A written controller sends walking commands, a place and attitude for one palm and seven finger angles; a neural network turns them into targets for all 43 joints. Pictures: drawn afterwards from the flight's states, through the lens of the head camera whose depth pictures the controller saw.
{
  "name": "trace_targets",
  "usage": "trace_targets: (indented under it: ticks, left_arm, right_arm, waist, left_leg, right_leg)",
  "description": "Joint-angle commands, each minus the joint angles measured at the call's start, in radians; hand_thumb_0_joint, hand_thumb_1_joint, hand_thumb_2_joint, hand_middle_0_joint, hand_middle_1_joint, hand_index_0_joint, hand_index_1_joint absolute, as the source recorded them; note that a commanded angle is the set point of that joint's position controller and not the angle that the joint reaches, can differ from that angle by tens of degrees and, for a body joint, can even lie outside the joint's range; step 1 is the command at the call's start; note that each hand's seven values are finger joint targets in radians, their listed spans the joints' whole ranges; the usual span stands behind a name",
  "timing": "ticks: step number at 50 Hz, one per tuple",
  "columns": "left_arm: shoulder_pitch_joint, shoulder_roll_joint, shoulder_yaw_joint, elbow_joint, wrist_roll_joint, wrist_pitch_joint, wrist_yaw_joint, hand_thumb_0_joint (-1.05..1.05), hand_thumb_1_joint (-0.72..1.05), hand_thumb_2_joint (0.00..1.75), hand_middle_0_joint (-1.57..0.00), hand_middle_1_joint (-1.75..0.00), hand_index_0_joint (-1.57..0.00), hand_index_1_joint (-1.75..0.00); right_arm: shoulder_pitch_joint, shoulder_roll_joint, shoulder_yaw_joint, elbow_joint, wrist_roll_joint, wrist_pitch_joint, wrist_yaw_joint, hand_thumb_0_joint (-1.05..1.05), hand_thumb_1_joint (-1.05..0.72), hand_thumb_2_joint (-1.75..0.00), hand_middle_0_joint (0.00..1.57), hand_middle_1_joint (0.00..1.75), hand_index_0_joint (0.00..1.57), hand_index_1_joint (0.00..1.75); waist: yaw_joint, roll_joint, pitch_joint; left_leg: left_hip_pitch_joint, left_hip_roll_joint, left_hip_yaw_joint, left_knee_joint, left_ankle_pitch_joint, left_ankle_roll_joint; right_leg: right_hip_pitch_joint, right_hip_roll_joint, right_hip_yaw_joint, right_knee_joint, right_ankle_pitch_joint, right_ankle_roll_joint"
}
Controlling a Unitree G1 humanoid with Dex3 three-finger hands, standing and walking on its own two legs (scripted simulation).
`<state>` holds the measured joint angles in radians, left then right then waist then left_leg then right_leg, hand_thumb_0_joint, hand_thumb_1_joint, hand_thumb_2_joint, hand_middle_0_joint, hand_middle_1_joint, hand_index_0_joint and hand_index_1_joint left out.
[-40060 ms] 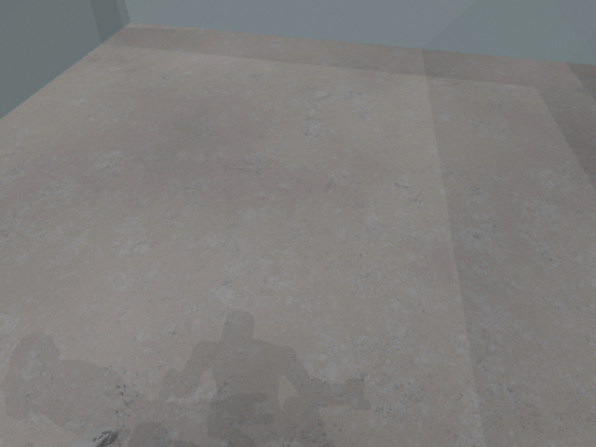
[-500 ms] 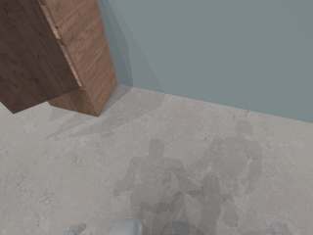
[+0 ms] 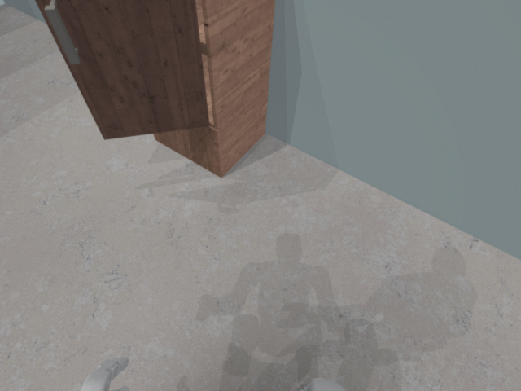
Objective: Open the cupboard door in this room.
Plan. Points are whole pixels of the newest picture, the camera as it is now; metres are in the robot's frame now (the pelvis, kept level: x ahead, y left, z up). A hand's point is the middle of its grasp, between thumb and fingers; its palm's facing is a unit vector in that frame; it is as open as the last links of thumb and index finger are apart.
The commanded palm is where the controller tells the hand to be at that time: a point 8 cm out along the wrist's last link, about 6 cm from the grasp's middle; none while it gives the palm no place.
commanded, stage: turn to face it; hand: left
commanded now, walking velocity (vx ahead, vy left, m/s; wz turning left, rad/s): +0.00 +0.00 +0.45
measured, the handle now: (64, 32) +0.95 +0.58 +0.00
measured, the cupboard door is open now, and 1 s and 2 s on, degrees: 47 47 47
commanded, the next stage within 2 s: take the last steps up to it in 0.32 s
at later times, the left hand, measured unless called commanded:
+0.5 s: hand out of the picture -0.01 +0.19 -0.19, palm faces +0.27 -0.94 -0.21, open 7.4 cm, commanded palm none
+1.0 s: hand out of the picture -0.04 +0.16 -0.17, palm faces +0.44 -0.89 -0.13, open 7.4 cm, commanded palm none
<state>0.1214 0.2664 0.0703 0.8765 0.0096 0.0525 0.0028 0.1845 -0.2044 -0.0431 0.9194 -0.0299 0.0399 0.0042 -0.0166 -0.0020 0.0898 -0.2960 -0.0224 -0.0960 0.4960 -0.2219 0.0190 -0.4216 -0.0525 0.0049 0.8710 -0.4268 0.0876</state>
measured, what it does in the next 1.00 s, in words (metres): steps on the spot, turning left: right foot, then left foot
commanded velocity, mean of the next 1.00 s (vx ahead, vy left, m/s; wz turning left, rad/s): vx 0.18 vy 0.06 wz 0.19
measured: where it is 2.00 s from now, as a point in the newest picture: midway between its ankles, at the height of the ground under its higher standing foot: (204, 324)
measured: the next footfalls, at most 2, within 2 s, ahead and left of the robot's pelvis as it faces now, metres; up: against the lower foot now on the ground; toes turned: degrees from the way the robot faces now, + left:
right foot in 0.10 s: +0.04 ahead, -0.16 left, +0.00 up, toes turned +3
left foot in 0.40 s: +0.03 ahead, +0.11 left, +0.00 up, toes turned +14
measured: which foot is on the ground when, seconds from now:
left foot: down 0.00-0.10, up 0.12-0.38, down 0.40-0.68, up 0.70-1.00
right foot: up 0.00-0.08, down 0.10-0.40, up 0.42-0.66, down 0.68-1.00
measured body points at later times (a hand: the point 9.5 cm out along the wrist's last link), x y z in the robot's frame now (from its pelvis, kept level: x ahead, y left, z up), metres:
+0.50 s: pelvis +0.00 -0.01 -0.01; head +0.03 +0.02 +0.43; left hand -0.03 +0.24 -0.17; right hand +0.16 -0.23 -0.14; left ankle -0.01 +0.10 -0.74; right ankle -0.01 -0.16 -0.70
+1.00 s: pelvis +0.08 +0.04 +0.00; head +0.11 +0.06 +0.45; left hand -0.06 +0.20 -0.16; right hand +0.24 -0.16 -0.15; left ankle +0.10 +0.18 -0.72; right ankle +0.04 -0.14 -0.74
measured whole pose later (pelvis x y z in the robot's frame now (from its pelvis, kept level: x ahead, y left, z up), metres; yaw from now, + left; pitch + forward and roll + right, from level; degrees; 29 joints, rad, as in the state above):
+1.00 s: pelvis +0.08 +0.04 +0.00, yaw +21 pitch +1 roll +1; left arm 0.42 0.13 0.03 1.10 0.03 -0.06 -0.01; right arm 0.18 -0.20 -0.05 1.01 -0.02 0.01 0.04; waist 0.05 -0.04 0.06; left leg -0.42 0.05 0.09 0.63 -0.24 -0.02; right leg -0.04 -0.14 -0.15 0.38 -0.34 0.08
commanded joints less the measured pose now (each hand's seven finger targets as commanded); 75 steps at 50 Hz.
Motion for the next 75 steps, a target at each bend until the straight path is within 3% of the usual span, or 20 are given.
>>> trace_targets:
  ticks: [1,3,5,10,17,18,20,31,32,33,34,35,40,47,50,52,56,71,73,75]
  left_arm:
    - [0.059,0.057,0.012,-0.068,-0.003,-0.030,0.011,0.00,0.90,0.90,-0.20,-0.30,-0.20,-0.30]
    - [0.135,0.107,0.025,-0.053,0.001,-0.049,0.020,0.00,0.90,0.90,-0.20,-0.30,-0.20,-0.30]
    - [0.147,0.225,0.039,-0.058,0.021,-0.057,0.027,0.00,0.90,0.90,-0.20,-0.30,-0.20,-0.30]
    - [0.042,0.105,0.013,-0.071,0.015,-0.062,0.031,0.00,0.90,0.90,-0.20,-0.30,-0.20,-0.30]
    - [0.138,0.148,0.029,0.004,0.011,-0.058,0.022,0.00,0.90,0.90,-0.20,-0.30,-0.20,-0.30]
    - [0.129,0.130,0.026,0.001,0.001,-0.053,0.020,0.00,0.90,0.90,-0.20,-0.30,-0.20,-0.30]
    - [0.119,0.033,-0.004,-0.041,-0.004,-0.037,0.016,0.00,0.90,0.90,-0.20,-0.30,-0.20,-0.30]
    - [0.207,0.001,0.000,0.077,0.013,-0.064,-0.025,0.00,0.90,0.90,-0.20,-0.30,-0.20,-0.30]
    - [0.272,0.036,0.011,0.093,0.019,-0.073,-0.022,0.00,0.90,0.90,-0.20,-0.30,-0.20,-0.30]
    - [0.329,0.119,0.031,0.103,0.030,-0.080,-0.009,0.00,0.90,0.90,-0.20,-0.30,-0.20,-0.30]
    - [0.368,0.173,0.038,0.094,0.022,-0.079,-0.001,0.00,0.90,0.90,-0.20,-0.30,-0.20,-0.30]
    - [0.334,0.168,0.034,0.087,0.017,-0.089,0.004,0.00,0.90,0.90,-0.20,-0.30,-0.20,-0.30]
    - [0.246,0.044,0.002,0.098,0.013,-0.128,0.006,0.00,0.90,0.90,-0.20,-0.30,-0.20,-0.30]
    - [0.336,0.069,0.005,0.189,0.021,-0.124,0.006,0.00,0.90,0.90,-0.20,-0.30,-0.20,-0.30]
    - [0.287,0.055,0.009,0.185,0.012,-0.109,0.004,0.00,0.90,0.90,-0.20,-0.30,-0.20,-0.30]
    - [0.265,-0.044,-0.013,0.129,0.005,-0.104,-0.006,0.00,0.90,0.90,-0.20,-0.30,-0.20,-0.30]
    - [0.124,-0.051,-0.009,0.112,0.012,-0.098,-0.012,0.00,0.90,0.90,-0.20,-0.30,-0.20,-0.30]
    - [0.075,-0.011,0.002,0.076,0.018,-0.081,-0.027,0.00,0.90,0.90,-0.20,-0.30,-0.20,-0.30]
    - [0.320,0.136,0.039,0.148,0.022,-0.102,-0.014,0.00,0.90,0.90,-0.20,-0.30,-0.20,-0.30]
    - [0.300,0.136,0.032,0.137,0.003,-0.105,0.003,0.00,0.90,0.90,-0.20,-0.30,-0.20,-0.30]
  right_arm:
    - [-0.019,-0.229,-0.074,-0.072,0.003,-0.011,-0.013,0.00,-0.90,-0.90,0.20,0.30,0.20,0.30]
    - [-0.038,-0.183,-0.070,-0.082,0.016,-0.011,-0.008,0.00,-0.90,-0.90,0.20,0.30,0.20,0.30]
    - [-0.044,-0.125,-0.061,-0.118,0.019,-0.011,0.003,0.00,-0.90,-0.90,0.20,0.30,0.20,0.30]
    - [-0.041,-0.102,-0.048,-0.065,0.017,0.012,0.015,0.00,-0.90,-0.90,0.20,0.30,0.20,0.30]
    - [-0.033,-0.079,-0.024,-0.032,0.021,-0.017,0.010,0.00,-0.90,-0.90,0.20,0.30,0.20,0.30]
    - [0.015,-0.116,-0.030,-0.019,0.018,-0.025,0.007,0.00,-0.90,-0.90,0.20,0.30,0.20,0.30]
    - [0.090,-0.272,-0.059,-0.016,0.002,-0.026,-0.006,0.00,-0.90,-0.90,0.20,0.30,0.20,0.30]
    - [-0.013,-0.176,-0.035,0.001,0.007,-0.040,-0.019,0.00,-0.90,-0.90,0.20,0.30,0.20,0.30]
    - [-0.027,-0.149,-0.032,-0.004,0.014,-0.041,-0.013,0.00,-0.90,-0.90,0.20,0.30,0.20,0.30]
    - [-0.040,-0.078,-0.020,-0.032,0.023,-0.043,-0.005,0.00,-0.90,-0.90,0.20,0.30,0.20,0.30]
    - [-0.126,-0.103,-0.021,-0.081,0.010,-0.041,0.007,0.00,-0.90,-0.90,0.20,0.30,0.20,0.30]
    - [-0.147,-0.119,-0.033,-0.081,0.005,-0.038,0.013,0.00,-0.90,-0.90,0.20,0.30,0.20,0.30]
    - [-0.058,-0.054,-0.027,-0.005,0.005,-0.032,0.038,0.00,-0.90,-0.90,0.20,0.30,0.20,0.30]
    - [-0.106,0.002,-0.008,-0.008,0.012,-0.062,0.047,0.00,-0.90,-0.90,0.20,0.30,0.20,0.30]
    - [0.082,-0.053,-0.018,0.059,0.006,-0.081,0.028,0.00,-0.90,-0.90,0.20,0.30,0.20,0.30]
    - [0.353,-0.241,-0.069,0.120,-0.007,-0.088,-0.006,0.00,-0.90,-0.90,0.20,0.30,0.20,0.30]
    - [0.197,-0.106,-0.028,0.095,-0.001,-0.099,-0.028,0.00,-0.90,-0.90,0.20,0.30,0.20,0.30]
    - [0.198,-0.088,-0.013,0.155,-0.001,-0.099,-0.020,0.00,-0.90,-0.90,0.20,0.30,0.20,0.30]
    - [0.199,-0.027,-0.005,0.129,0.015,-0.104,-0.007,0.00,-0.90,-0.90,0.20,0.30,0.20,0.30]
    - [0.086,-0.067,-0.020,0.096,0.013,-0.090,-0.006,0.00,-0.90,-0.90,0.20,0.30,0.20,0.30]
  waist:
    - [0.020,0.165,-0.153]
    - [0.061,0.072,-0.173]
    - [0.070,-0.247,-0.143]
    - [0.005,-0.230,-0.069]
    - [0.022,-0.182,-0.117]
    - [-0.006,-0.103,-0.149]
    - [-0.039,0.272,-0.189]
    - [0.060,0.104,-0.082]
    - [0.093,0.015,-0.055]
    - [0.128,-0.247,-0.019]
    - [0.160,-0.272,0.033]
    - [0.123,-0.202,0.069]
    - [0.043,-0.163,0.031]
    - [0.083,-0.207,-0.007]
    - [-0.017,-0.094,-0.063]
    - [-0.112,0.303,-0.204]
    - [-0.036,0.142,-0.054]
    - [0.058,0.019,-0.029]
    - [0.145,-0.253,-0.138]
    - [0.139,-0.231,-0.075]
  left_leg:
    - [0.022,0.196,-0.246,-0.087,0.288,0.119]
    - [-0.123,0.118,-0.201,0.025,0.142,0.045]
    - [-0.284,-0.051,0.042,0.480,-0.403,-0.050]
    - [-0.232,0.037,0.085,0.610,-0.251,-0.074]
    - [0.041,0.000,0.169,0.015,-0.070,-0.055]
    - [0.164,0.045,0.127,-0.084,0.085,-0.035]
    - [0.254,0.419,-0.280,-0.135,0.553,0.187]
    - [-0.061,0.176,-0.084,-0.124,-0.263,0.109]
    - [-0.189,0.099,-0.021,-0.008,-0.335,0.064]
    - [-0.412,-0.014,0.094,0.249,-0.379,0.007]
    - [-0.457,-0.006,0.085,0.494,-0.379,-0.008]
    - [-0.458,0.044,0.021,0.614,-0.277,-0.009]
    - [-0.338,0.102,0.106,0.522,-0.010,-0.054]
    - [-0.161,0.049,0.219,0.138,-0.046,-0.035]
    - [0.191,0.016,0.259,-0.041,-0.003,-0.015]
    - [0.509,0.390,-0.250,-0.170,-0.069,0.135]
    - [0.192,0.384,-0.133,-0.282,-0.048,0.171]
    - [0.060,0.239,0.131,-0.128,0.061,0.092]
    - [-0.271,0.046,0.285,0.338,-0.151,-0.004]
    - [-0.381,0.085,0.112,0.673,-0.327,-0.009]
  right_leg:
    - [0.177,0.053,-0.038,-0.238,0.074,-0.023]
    - [0.398,-0.029,0.030,-0.493,0.202,-0.048]
    - [0.353,-0.442,0.364,-0.602,0.331,-0.243]
    - [0.254,-0.254,0.047,-0.514,0.605,-0.215]
    - [0.291,-0.233,-0.020,-0.350,0.650,-0.145]
    - [0.213,-0.210,-0.053,-0.270,0.550,-0.103]
    - [-0.034,-0.046,-0.097,0.030,-0.222,-0.015]
    - [0.297,0.037,-0.131,-0.326,0.055,-0.062]
    - [0.415,-0.015,-0.060,-0.451,0.020,-0.075]
    - [0.513,-0.253,0.267,-0.632,-0.228,-0.157]
    - [0.398,-0.443,0.525,-0.793,-0.370,-0.259]
    - [0.296,-0.442,0.562,-0.810,-0.418,-0.282]
    - [0.281,-0.271,0.076,-0.732,0.136,-0.181]
    - [0.350,-0.263,-0.040,-0.621,0.378,-0.176]
    - [0.192,-0.198,-0.108,-0.422,0.336,-0.137]
    - [-0.165,-0.012,-0.193,0.110,-0.162,-0.064]
    - [-0.239,-0.100,-0.015,0.366,0.027,-0.098]
    - [0.261,0.000,-0.123,-0.346,0.224,-0.105]
    - [0.650,-0.298,0.279,-0.508,0.205,-0.238]
    - [0.483,-0.398,0.458,-0.662,0.092,-0.319]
